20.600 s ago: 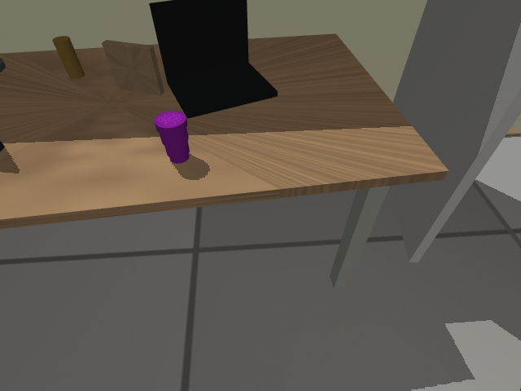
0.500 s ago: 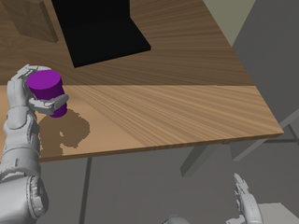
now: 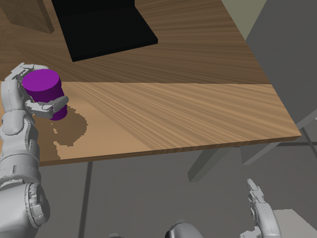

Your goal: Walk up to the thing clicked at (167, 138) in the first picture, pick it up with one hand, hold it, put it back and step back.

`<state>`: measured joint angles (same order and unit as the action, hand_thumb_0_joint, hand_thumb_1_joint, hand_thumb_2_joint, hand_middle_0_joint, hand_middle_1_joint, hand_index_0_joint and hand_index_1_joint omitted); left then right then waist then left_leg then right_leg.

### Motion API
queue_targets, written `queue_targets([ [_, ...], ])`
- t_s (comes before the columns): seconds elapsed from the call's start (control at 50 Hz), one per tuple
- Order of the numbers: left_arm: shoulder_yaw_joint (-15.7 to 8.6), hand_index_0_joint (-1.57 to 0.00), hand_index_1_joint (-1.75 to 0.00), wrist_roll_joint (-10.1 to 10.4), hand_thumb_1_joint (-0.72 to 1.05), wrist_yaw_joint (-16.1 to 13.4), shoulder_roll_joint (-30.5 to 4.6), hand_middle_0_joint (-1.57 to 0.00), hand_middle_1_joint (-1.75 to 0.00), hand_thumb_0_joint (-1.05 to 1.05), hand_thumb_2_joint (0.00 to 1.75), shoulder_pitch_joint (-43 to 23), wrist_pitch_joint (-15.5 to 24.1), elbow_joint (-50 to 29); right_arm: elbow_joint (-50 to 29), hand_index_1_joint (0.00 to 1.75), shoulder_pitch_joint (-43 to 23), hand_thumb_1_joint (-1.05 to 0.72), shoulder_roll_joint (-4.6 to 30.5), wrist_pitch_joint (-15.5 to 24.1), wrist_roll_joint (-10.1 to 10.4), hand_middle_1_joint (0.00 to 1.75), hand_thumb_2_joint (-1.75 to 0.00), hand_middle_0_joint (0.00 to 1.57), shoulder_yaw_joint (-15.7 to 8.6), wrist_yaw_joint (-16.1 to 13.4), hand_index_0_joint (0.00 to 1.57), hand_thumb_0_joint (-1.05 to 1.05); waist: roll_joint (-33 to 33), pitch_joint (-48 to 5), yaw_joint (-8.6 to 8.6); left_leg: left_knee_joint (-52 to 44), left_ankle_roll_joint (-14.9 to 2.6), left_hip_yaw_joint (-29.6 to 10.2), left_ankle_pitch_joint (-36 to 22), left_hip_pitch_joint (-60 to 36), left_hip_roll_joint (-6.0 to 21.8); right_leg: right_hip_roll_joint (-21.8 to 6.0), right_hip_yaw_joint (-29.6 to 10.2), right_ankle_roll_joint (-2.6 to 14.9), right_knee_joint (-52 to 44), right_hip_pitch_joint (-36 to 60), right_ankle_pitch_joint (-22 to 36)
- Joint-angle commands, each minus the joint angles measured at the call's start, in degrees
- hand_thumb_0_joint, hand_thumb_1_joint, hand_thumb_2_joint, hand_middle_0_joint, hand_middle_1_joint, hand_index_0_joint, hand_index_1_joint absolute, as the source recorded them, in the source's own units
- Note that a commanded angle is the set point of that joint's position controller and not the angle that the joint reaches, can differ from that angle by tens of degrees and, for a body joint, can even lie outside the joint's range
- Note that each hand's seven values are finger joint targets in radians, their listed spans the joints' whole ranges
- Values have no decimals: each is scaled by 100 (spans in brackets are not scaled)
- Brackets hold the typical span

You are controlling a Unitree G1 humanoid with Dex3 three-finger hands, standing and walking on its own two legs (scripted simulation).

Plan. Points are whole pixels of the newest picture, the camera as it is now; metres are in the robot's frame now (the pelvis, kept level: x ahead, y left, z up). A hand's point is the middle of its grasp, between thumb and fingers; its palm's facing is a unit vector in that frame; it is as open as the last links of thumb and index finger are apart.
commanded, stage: loosen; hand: left
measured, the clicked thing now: (50, 98) +0.47 +0.23 +0.06
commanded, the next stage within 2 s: open in 0.04 s
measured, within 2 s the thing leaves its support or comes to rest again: neither
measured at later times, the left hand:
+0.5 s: hand (44, 90) +0.48 +0.23 +0.08, palm faces +0.22 -0.97 +0.00, open 14.4 cm
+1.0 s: hand out of the picture +0.49 +0.29 +0.18, palm faces +0.29 -0.96 -0.02, open 17.6 cm
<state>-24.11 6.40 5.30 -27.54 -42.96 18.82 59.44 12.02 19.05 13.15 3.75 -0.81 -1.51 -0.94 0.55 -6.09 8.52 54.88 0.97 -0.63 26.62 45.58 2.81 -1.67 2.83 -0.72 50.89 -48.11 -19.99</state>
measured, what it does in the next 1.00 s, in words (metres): stands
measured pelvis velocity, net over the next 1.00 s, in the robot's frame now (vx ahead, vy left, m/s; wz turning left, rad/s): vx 0.01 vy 0.00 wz -0.01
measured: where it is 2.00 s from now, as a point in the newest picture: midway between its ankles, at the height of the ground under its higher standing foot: outside the picture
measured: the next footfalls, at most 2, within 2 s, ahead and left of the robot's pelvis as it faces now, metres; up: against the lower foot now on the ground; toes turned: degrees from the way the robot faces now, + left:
none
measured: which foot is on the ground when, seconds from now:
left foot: down 0.00-1.00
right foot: down 0.00-1.00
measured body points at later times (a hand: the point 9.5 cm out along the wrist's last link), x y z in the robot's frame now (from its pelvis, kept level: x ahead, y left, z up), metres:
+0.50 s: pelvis -0.01 +0.00 -0.01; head +0.09 +0.02 +0.43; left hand +0.46 +0.29 +0.09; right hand +0.14 -0.26 -0.04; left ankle -0.01 +0.13 -0.68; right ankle +0.04 -0.13 -0.68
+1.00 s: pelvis +0.01 +0.00 +0.01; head +0.07 +0.02 +0.45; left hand +0.47 +0.34 +0.18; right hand +0.15 -0.27 -0.02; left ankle -0.01 +0.13 -0.68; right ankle +0.04 -0.13 -0.68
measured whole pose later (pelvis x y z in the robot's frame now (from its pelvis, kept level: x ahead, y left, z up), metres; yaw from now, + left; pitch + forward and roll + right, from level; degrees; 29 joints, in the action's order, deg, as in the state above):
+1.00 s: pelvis +0.01 +0.00 +0.01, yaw -1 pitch +15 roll -2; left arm -27.6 5.8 8.9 -38.1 -49.3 9.6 61.0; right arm 13.1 20.2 14.8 2.0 1.3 -2.1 -2.5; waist -0.3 -7.8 8.2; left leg 51.5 0.9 -0.1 26.0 40.4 3.1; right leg -1.2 2.4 -0.8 47.5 -43.1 -19.2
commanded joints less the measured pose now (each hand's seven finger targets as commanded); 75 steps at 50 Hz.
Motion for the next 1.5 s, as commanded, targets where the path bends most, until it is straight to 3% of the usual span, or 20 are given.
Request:
queue_targets([
  [0.0,-166,-129,-126,32,-1,11,-1656,-124,-127,0,104,-2628,445,-1479,-1046,5,122,53,875,268,-24,5,-4,5,-422,-55,5,0,-896,-2868,-42,-543,-70,8,-2174,-1328,-157,118,-102,178,-386,1571,1661],
  [0.12,-193,-105,-91,108,-35,38,-1595,-101,-94,0,56,-2819,483,-1591,-1211,5,82,51,793,243,-11,5,-4,5,-398,-35,5,0,-761,-2769,-9,-575,-87,18,-1834,-1081,-173,128,-94,166,-371,1624,1431],
  [0.22,-143,-68,-59,76,-54,36,-1442,-66,-60,0,36,-2420,343,-1085,-1243,5,159,52,939,239,-10,5,-5,5,-495,-42,5,0,-670,-2587,18,-567,-59,-17,-1935,-1122,-135,157,-68,183,-351,1407,1419],
  [0.44,-276,-41,-33,56,-61,63,-1627,-40,-33,0,19,-2492,347,-1154,-1219,5,317,53,915,139,-23,5,-5,5,-501,-22,5,0,-781,-2730,26,-475,-56,-2,-2153,-1096,-132,151,-80,180,-263,1452,1619],
  [0.56,-231,-27,-19,26,-61,44,-1644,-25,-20,0,9,-2653,369,-1212,-1279,5,240,53,863,141,-21,5,-5,5,-442,-30,5,0,-796,-2627,3,-547,-70,34,-1684,-985,-162,149,-97,181,-304,1404,1247],
  [0.62,-354,-12,-9,-43,-61,-34,-1920,-10,-11,0,6,-2568,322,-1027,-1625,5,79,55,1209,130,-15,5,-5,5,-733,-74,5,0,-604,-2669,58,-584,-83,27,-1468,-965,-162,151,-114,165,-364,1441,1090],
  [0.72,-529,-9,-7,0,-61,-2,-2398,-7,-8,0,4,-3132,299,-1626,-1391,5,399,54,941,78,28,5,-5,5,-473,-99,5,0,-1039,-3010,-95,-654,-34,38,-1765,-1307,-186,141,-124,176,-395,1724,1274],
  [0.82,-559,-9,-6,-35,-61,177,-2733,-7,-8,0,2,-3284,-96,-1830,-1531,5,79,52,1031,84,104,5,-5,5,-505,-157,5,0,-1259,-3248,-176,-745,0,39,-2445,-1661,-181,141,-163,198,-467,2163,1843],
  [0.86,-592,-9,-5,-56,-61,243,-2817,-7,-7,0,1,-3045,-348,-1445,-906,5,341,53,862,18,136,5,-5,5,-386,-178,5,0,-1251,-2835,-213,-830,-35,75,-2323,-1615,-192,143,-178,178,-637,2115,1749],
  [0.9,-543,-8,-4,2,-61,335,-2733,-6,-6,0,0,-2898,-564,-1137,-907,5,-35,54,1043,98,196,5,-5,5,-553,-224,5,0,-854,-2419,-182,-988,-77,100,-1997,-1358,-201,155,-170,164,-778,2167,1596],
  [0.94,-437,-9,-4,13,-61,455,-2589,-6,-6,0,0,-2616,-802,-545,-616,5,3,55,873,116,216,5,-5,5,-359,-225,5,0,-665,-1898,-183,-1077,-128,120,-1727,-1148,-212,167,-155,142,-924,2027,1343],
  [1.04,-371,-7,-6,127,-59,896,-2638,-6,-6,0,3,-2397,-955,-263,-419,5,-64,57,816,219,280,5,-5,5,-182,-213,5,0,-343,-1768,-203,-1196,-178,125,-1737,-1186,-208,189,-103,131,-1027,1990,1287],
  [1.06,-216,-8,-6,-558,-57,554,-3325,-7,-7,0,3,-1817,-1180,394,-408,5,19,56,1103,148,307,5,-5,5,-377,-191,5,0,-505,-1724,-375,-1379,-92,175,-1991,-1419,-259,156,-29,151,-1141,2187,1541],
  [1.1,-280,-7,-6,-458,-56,420,-3275,-6,-6,0,3,-2510,-1247,-607,-493,5,-34,57,903,92,370,5,-5,5,-119,-131,5,0,-476,-2208,-396,-1398,-92,176,-2294,-1661,-268,146,-56,140,-1144,2561,1946],
  [1.12,-407,-8,-7,-544,-57,382,-3647,-7,-8,0,3,-2765,-1282,-875,-577,5,-126,56,1112,95,385,5,-5,5,-356,-144,5,0,-588,-2638,-349,-1384,-73,168,-2555,-1878,-254,139,-53,136,-1103,2786,2229],
  [1.14,-489,-8,-7,-616,-57,310,-3832,-7,-8,0,3,-2557,-1347,-775,-285,5,80,55,1174,68,376,5,-5,5,-456,-140,5,0,-587,-2724,-386,-1361,-78,175,-2798,-1986,-256,129,-52,121,-1090,2927,2500],
  [1.2,-539,-8,-6,-738,-61,113,-3937,-9,-5,0,2,-2255,-1440,-732,-262,5,-255,48,926,104,422,5,-8,5,-121,-93,5,0,-608,-2467,-541,-1480,-71,163,-2846,-1951,-275,100,-55,133,-1193,3010,2438],
  [1.26,-432,-8,-4,-769,-61,-108,-3800,-8,-4,0,1,-2170,-1478,-990,-156,5,-360,50,1079,172,437,5,-7,5,-278,-140,5,0,-960,-2333,-523,-1630,-13,141,-2714,-2465,-233,123,0,169,-1412,2677,1944],
  [1.36,-122,-8,-4,-686,-60,-346,-3015,-8,-4,0,1,-1036,-1572,-1688,188,5,39,50,1068,306,457,5,-7,5,-334,-77,5,0,-1342,-2144,-635,-1776,157,74,-3724,-3232,-68,200,147,243,-1519,2510,2057],
  [1.48,28,-8,-4,-431,-59,-577,-2082,-8,-4,0,1,1214,-1717,-4123,534,5,16,49,818,322,466,5,-7,5,-241,-17,5,0,-1108,-1497,-902,-2083,113,121,-3380,-2997,-116,179,237,237,-1748,2947,1979],
])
